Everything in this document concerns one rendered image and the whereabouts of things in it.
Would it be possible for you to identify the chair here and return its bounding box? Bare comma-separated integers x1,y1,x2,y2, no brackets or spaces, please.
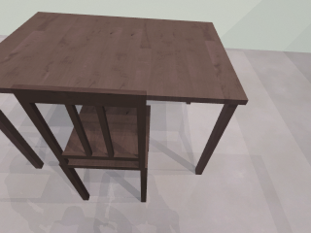
10,84,151,203

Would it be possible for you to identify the table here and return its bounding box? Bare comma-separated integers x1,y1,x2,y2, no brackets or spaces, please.
0,12,249,175

